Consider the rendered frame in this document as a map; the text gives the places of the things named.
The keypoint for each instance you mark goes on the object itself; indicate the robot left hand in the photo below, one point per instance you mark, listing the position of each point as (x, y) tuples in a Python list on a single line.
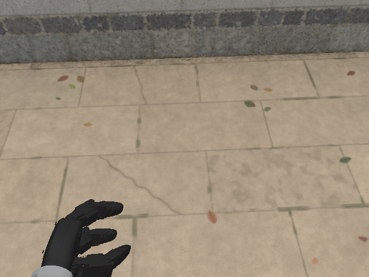
[(70, 238)]

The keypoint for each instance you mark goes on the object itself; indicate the left robot forearm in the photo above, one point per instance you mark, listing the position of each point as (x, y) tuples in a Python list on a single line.
[(51, 271)]

